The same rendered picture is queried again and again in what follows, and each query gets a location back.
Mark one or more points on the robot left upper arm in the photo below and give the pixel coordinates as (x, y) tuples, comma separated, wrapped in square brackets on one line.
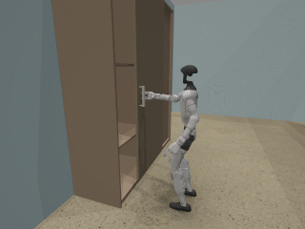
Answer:
[(189, 100)]

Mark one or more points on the wardrobe door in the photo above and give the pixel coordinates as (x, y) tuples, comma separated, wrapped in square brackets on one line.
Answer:
[(166, 73), (148, 60)]

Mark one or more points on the right robot forearm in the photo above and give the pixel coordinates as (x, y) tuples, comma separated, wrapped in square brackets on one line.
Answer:
[(166, 97)]

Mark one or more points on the left robot forearm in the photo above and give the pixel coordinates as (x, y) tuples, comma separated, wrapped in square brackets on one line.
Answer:
[(188, 131)]

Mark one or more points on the humanoid robot torso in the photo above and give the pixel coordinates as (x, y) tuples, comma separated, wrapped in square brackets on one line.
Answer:
[(185, 114)]

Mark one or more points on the robot left hand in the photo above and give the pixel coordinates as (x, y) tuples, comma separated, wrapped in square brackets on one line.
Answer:
[(174, 150)]

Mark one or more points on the robot right hand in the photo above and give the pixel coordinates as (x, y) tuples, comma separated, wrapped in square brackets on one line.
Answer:
[(150, 95)]

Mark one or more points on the robot right upper arm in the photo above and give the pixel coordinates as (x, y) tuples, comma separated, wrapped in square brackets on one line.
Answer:
[(175, 98)]

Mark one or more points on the left robot thigh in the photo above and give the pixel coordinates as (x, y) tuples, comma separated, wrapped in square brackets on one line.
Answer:
[(178, 158)]

